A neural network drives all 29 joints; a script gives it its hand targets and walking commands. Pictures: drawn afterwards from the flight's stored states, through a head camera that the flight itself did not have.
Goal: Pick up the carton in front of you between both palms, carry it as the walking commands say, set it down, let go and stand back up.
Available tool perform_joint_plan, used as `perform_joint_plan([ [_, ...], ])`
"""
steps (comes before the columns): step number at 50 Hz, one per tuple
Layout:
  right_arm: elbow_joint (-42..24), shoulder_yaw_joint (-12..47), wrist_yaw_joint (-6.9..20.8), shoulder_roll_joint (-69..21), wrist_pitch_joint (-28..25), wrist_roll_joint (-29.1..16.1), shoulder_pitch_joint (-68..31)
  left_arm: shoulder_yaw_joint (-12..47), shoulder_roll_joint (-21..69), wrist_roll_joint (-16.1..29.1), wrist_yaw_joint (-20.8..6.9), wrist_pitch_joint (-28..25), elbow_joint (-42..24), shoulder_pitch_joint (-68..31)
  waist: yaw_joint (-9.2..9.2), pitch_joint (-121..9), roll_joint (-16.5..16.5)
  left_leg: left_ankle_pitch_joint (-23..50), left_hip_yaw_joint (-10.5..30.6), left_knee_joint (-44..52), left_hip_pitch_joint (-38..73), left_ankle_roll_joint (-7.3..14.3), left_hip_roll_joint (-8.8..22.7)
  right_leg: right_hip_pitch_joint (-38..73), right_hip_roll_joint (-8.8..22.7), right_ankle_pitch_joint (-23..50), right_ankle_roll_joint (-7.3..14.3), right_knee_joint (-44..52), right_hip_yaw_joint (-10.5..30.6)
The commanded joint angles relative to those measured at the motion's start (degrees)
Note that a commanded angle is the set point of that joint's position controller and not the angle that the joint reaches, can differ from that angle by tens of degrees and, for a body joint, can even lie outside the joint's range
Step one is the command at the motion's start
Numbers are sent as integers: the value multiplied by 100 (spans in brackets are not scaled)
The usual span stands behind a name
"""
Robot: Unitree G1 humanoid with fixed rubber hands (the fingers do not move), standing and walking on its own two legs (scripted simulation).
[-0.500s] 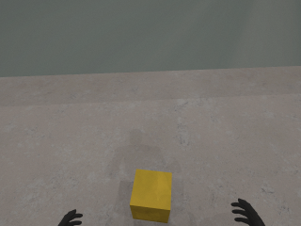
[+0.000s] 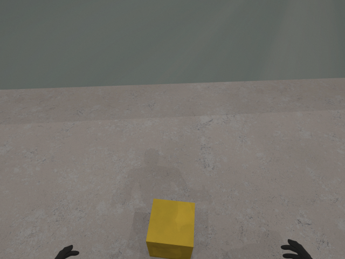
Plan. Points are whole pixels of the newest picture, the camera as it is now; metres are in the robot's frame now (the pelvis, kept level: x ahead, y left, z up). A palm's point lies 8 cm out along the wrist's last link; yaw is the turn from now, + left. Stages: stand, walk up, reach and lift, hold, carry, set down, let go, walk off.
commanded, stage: stand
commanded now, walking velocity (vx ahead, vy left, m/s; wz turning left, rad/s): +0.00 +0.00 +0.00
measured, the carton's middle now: (171, 230) +0.42 +0.02 -0.65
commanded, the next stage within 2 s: none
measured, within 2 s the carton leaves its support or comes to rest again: neither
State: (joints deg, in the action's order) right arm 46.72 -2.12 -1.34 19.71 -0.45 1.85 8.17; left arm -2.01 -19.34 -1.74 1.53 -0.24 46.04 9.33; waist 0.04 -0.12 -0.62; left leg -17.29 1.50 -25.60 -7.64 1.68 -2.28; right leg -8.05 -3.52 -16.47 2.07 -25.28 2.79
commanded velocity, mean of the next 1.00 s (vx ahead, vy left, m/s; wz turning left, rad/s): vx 0.00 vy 0.00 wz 0.00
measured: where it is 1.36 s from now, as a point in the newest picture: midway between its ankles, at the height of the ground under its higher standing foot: outside the picture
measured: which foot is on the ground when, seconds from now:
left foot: down 0.00-1.00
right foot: down 0.00-1.00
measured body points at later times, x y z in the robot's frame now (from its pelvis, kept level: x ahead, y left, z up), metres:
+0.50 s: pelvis -0.02 +0.00 +0.01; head -0.03 +0.00 +0.46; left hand +0.10 +0.31 -0.10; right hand +0.11 -0.30 -0.10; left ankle -0.04 +0.10 -0.74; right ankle -0.03 -0.10 -0.74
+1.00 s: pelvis -0.03 +0.00 +0.01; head -0.04 +0.00 +0.46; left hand +0.07 +0.31 -0.11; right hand +0.07 -0.31 -0.11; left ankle -0.04 +0.10 -0.74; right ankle -0.03 -0.10 -0.74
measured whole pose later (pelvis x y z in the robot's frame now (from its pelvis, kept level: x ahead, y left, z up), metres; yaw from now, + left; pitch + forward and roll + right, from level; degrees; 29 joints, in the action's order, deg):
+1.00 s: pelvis -0.03 +0.00 +0.01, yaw +0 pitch -3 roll +0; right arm 58.3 -1.1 -0.8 21.6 -1.0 1.1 6.9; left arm -0.5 -21.4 -1.2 1.0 -1.1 58.6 7.5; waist 0.0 1.9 0.4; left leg -11.2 1.5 -18.7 -4.6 1.6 -2.1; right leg -5.1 -3.2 -10.3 1.8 -18.4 3.3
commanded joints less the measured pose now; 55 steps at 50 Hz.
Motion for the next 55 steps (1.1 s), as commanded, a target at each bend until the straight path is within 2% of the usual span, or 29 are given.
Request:
perform_joint_plan([
  [1,-182,-179,-42,924,-98,-23,-274,-196,-911,0,20,-101,-151,-157,-20,-322,229,2190,674,302,237,-50,786,106,798,2112,-82,251,632],
  [3,-121,-171,-61,924,-108,-29,-233,-178,-887,-4,13,-76,-75,-210,4,-311,0,2398,647,300,297,-45,778,153,797,2271,-76,252,613],
  [6,-15,-186,-48,982,-113,-38,-255,-161,-911,10,27,-70,8,-201,-26,-420,150,2504,636,310,385,-58,792,173,808,2305,-55,245,563],
  [7,-12,-165,-42,968,-104,-55,-266,-168,-969,7,23,-68,30,-255,28,-353,16,2425,632,386,394,-57,788,156,792,2255,-74,247,552],
  [8,48,-167,-40,1003,-101,-35,-218,-152,-938,44,27,-84,69,-206,-26,-422,175,2525,619,357,405,-42,788,223,824,2300,-67,268,608],
  [10,89,-153,-53,985,-118,-49,-279,-139,-943,19,24,-74,130,-288,29,-343,150,2388,693,475,433,-32,840,108,815,2011,-62,310,585],
  [12,125,-152,-48,1021,-114,-8,-370,-131,-937,13,29,-67,186,-325,-36,-223,158,2266,714,527,350,-38,832,132,794,1876,-86,369,574],
  [15,202,-124,-54,1004,-118,-11,-364,-132,-991,38,18,-76,281,-331,-52,-155,-12,2033,695,592,334,-10,812,114,847,1843,-82,433,619],
  [18,337,-133,-41,1029,-120,-45,-328,-107,-981,46,20,-66,319,-375,2,-132,-43,1738,745,689,369,6,832,61,849,1664,-43,556,695],
  [20,382,-131,-35,1018,-109,-30,-328,-90,-997,41,4,-93,437,-342,3,-71,91,1680,720,715,331,5,831,75,863,1545,-47,628,733],
  [22,450,-131,-31,1065,-105,-31,-359,-107,-1067,32,10,-89,483,-352,-20,-8,7,1688,708,736,336,-14,816,91,857,1555,-40,680,721],
  [23,477,-111,-29,1026,-117,-26,-377,-91,-986,45,-3,-98,473,-378,-17,-17,156,1532,712,751,275,-9,810,75,870,1443,-34,706,733],
  [30,583,-95,5,1056,-123,-38,-462,-85,-1077,44,-21,-120,669,-391,-26,174,37,1058,794,975,132,24,846,87,865,944,-49,887,760],
  [33,678,-97,8,1090,-134,-43,-392,-66,-1063,42,-34,-134,737,-439,-21,130,108,886,802,990,143,31,828,108,901,878,-21,950,822],
  [40,810,-75,24,1110,-124,-83,-327,-37,-1125,48,-40,-143,881,-409,11,54,-6,881,788,977,250,31,818,134,917,949,-6,988,867],
  [42,862,-84,24,1105,-114,-88,-409,-20,-1151,60,-31,-151,912,-391,-30,-2,110,828,794,1019,282,29,825,153,897,943,-15,1038,866],
  [44,861,-75,30,1121,-119,-86,-385,-25,-1163,59,-25,-151,973,-407,21,83,36,1007,778,984,225,54,830,158,932,1108,-7,1026,893],
  [45,856,-63,34,1090,-123,-87,-432,-7,-1154,46,-36,-145,966,-450,-16,72,-49,965,766,966,241,38,825,125,910,1101,-15,1014,850],
  [48,886,-73,34,1176,-97,-81,-402,-17,-1191,77,-32,-144,1048,-417,-10,169,84,949,781,1013,196,56,831,110,916,1025,-19,1022,863],
  [55,925,-74,23,1191,-107,-105,-414,-3,-1168,85,-29,-150,1064,-415,-20,25,24,1339,711,955,366,42,861,180,895,1433,-22,935,800],
])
